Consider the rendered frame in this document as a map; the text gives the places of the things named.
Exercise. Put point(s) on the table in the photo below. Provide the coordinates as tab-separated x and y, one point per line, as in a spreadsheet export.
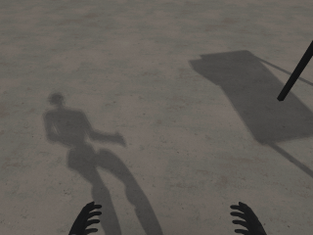
297	72

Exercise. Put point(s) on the left robot hand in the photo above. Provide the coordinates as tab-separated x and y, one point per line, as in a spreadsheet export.
81	222

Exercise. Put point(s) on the right robot hand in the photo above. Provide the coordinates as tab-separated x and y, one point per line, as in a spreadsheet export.
251	223

